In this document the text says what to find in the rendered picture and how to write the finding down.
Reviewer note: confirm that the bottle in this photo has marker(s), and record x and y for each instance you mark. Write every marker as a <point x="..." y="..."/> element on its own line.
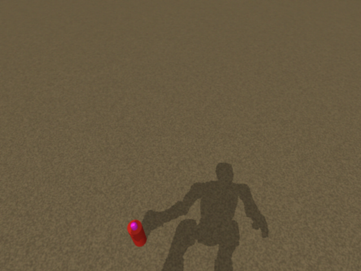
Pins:
<point x="137" y="233"/>

